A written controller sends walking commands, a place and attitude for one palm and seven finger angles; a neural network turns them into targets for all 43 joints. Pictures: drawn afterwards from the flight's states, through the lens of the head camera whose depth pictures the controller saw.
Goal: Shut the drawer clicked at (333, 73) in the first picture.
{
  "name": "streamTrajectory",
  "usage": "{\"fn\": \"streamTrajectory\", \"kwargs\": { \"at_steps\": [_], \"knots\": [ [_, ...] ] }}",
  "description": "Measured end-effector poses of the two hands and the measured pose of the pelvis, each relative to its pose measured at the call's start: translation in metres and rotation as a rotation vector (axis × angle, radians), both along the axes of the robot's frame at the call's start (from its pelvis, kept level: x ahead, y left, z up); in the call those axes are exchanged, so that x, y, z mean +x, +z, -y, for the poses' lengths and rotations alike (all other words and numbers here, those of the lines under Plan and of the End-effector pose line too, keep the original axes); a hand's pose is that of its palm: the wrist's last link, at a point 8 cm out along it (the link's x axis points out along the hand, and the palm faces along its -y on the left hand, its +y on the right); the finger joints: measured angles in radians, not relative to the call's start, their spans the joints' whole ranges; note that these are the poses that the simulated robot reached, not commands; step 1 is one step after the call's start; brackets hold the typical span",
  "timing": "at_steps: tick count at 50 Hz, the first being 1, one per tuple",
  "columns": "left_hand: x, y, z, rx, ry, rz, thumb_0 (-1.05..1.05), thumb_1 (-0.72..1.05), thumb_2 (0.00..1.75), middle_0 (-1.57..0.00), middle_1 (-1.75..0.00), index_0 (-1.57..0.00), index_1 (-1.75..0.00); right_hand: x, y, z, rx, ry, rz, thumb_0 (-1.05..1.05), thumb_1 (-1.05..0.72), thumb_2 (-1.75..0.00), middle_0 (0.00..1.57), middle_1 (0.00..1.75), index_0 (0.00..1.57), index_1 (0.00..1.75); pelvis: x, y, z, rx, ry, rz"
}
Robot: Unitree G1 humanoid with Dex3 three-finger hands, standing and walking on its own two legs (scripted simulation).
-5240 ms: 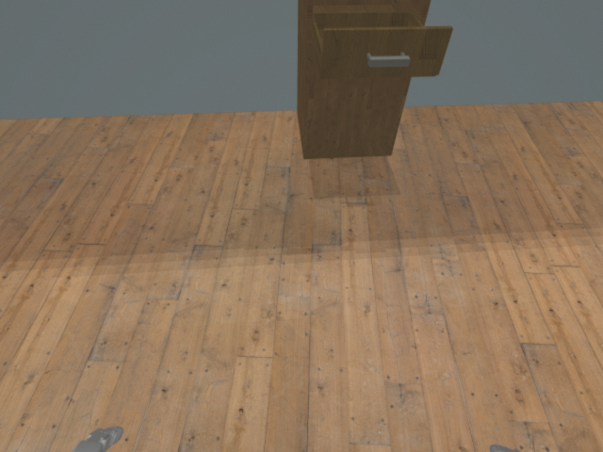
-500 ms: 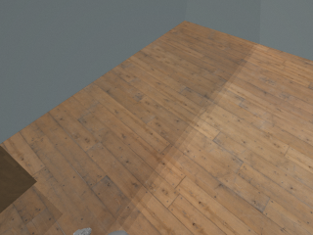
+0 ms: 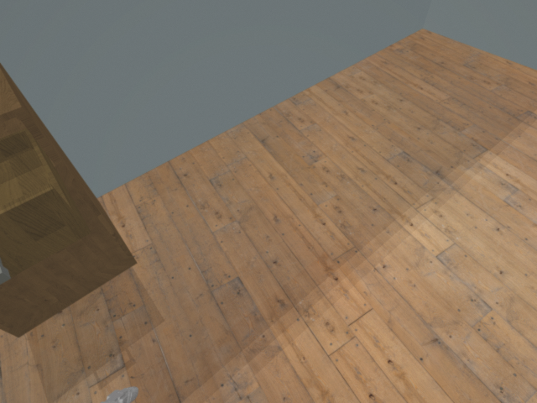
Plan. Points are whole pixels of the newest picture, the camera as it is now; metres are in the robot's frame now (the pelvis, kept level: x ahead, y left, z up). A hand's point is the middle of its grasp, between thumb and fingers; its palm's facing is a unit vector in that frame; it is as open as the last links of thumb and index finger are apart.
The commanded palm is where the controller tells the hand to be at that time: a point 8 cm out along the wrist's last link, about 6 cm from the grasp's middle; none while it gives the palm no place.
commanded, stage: turn to face it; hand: left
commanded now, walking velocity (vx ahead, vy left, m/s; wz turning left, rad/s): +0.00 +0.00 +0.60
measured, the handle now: out of the picture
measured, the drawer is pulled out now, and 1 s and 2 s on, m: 0.30 0.30 0.30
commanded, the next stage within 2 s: take the last steps up to it in 1.06 s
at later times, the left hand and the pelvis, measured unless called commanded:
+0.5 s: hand out of the picture -0.08 +0.23 -0.18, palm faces +0.37 -0.90 -0.24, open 7.4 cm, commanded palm none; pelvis -0.04 +0.02 -0.01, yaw +19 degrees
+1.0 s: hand out of the picture -0.04 +0.21 -0.13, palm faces +0.51 -0.81 -0.29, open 7.4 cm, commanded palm none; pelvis -0.05 -0.02 +0.00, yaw +32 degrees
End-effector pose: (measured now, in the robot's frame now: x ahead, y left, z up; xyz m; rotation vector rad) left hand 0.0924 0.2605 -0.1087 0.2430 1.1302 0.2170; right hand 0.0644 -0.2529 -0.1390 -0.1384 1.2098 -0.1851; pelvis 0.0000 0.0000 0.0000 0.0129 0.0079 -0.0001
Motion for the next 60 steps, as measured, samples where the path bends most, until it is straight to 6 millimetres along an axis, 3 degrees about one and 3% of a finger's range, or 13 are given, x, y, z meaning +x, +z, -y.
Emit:
{"fn": "streamTrajectory", "kwargs": {
  "at_steps": [7,13,18,23,26,31,37,42,47,50,54,60],
  "knots": [
    [-0.041,0.013,0.029,-0.010,0.073,0.017,0.00,0.90,0.90,-0.20,-0.30,-0.20,-0.30,0.017,0.006,0.020,0.008,0.087,-0.002,0.01,-0.91,-0.90,0.20,0.30,0.20,0.30,-0.011,0.010,0.017,0.024,0.103,0.028],
    [-0.084,0.006,0.035,-0.044,0.158,-0.029,0.00,0.90,0.90,-0.20,-0.30,-0.21,-0.30,0.032,0.014,0.017,-0.006,0.177,-0.018,0.01,-0.91,-0.90,0.20,0.30,0.19,0.30,-0.018,0.013,0.019,0.025,0.188,0.030],
    [-0.129,-0.009,0.024,-0.072,0.250,-0.085,0.00,0.90,0.90,-0.20,-0.30,-0.21,-0.30,0.054,0.018,-0.007,-0.033,0.282,-0.022,0.01,-0.91,-0.90,0.20,0.30,0.19,0.30,-0.026,0.009,0.009,0.012,0.251,0.019],
    [-0.178,-0.035,-0.004,-0.099,0.359,-0.145,0.00,0.90,0.90,-0.20,-0.30,-0.21,-0.30,0.082,0.020,-0.048,-0.066,0.398,0.050,0.01,-0.91,-0.90,0.20,0.30,0.19,0.30,-0.034,-0.005,-0.013,-0.014,0.323,0.007],
    [-0.197,-0.038,-0.018,-0.096,0.405,-0.183,0.01,0.90,0.90,-0.20,-0.30,-0.20,-0.30,0.086,0.028,-0.068,-0.069,0.443,0.083,0.01,-0.91,-0.90,0.20,0.30,0.20,0.30,-0.039,-0.003,-0.020,-0.017,0.345,0.013],
    [-0.198,-0.022,-0.034,-0.085,0.444,-0.132,0.01,0.90,0.90,-0.20,-0.30,-0.20,-0.30,0.077,0.039,-0.083,-0.073,0.475,0.074,0.01,-0.90,-0.90,0.20,0.30,0.20,0.30,-0.045,0.010,-0.026,-0.039,0.395,0.020],
    [-0.184,-0.006,-0.040,-0.054,0.463,-0.039,0.01,0.90,0.90,-0.20,-0.30,-0.20,-0.30,0.062,0.035,-0.084,-0.050,0.496,0.040,0.01,-0.90,-0.90,0.21,0.30,0.20,0.30,-0.048,0.015,-0.024,-0.032,0.449,0.021],
    [-0.170,0.002,-0.029,-0.031,0.466,0.011,0.01,0.90,0.90,-0.20,-0.30,-0.20,-0.30,0.050,0.023,-0.071,-0.029,0.498,0.000,0.01,-0.90,-0.90,0.21,0.30,0.20,0.30,-0.049,0.012,-0.012,-0.014,0.489,0.020],
    [-0.162,0.008,-0.004,0.001,0.472,0.058,0.00,0.90,0.90,-0.20,-0.30,-0.20,-0.30,0.044,0.001,-0.048,0.001,0.505,-0.047,0.01,-0.90,-0.90,0.21,0.30,0.20,0.30,-0.047,0.004,0.010,0.012,0.525,0.016],
    [-0.170,0.013,0.018,0.012,0.486,0.065,0.00,0.90,0.90,-0.20,-0.30,-0.20,-0.30,0.044,-0.008,-0.036,0.014,0.514,-0.072,0.01,-0.90,-0.90,0.21,0.30,0.20,0.30,-0.048,0.004,0.022,0.008,0.561,0.033],
    [-0.194,0.018,0.043,-0.003,0.551,0.039,0.00,0.90,0.90,-0.20,-0.30,-0.20,-0.30,0.046,-0.003,-0.027,0.014,0.554,-0.106,0.01,-0.91,-0.90,0.20,0.30,0.20,0.30,-0.048,0.012,0.032,0.028,0.601,0.035],
    [-0.234,0.010,0.075,-0.048,0.640,-0.018,0.00,0.90,0.90,-0.20,-0.30,-0.20,-0.30,0.050,0.004,-0.019,-0.018,0.610,-0.136,0.01,-0.91,-0.90,0.20,0.30,0.20,0.30,-0.051,0.016,0.041,0.030,0.652,0.032]
  ]
}}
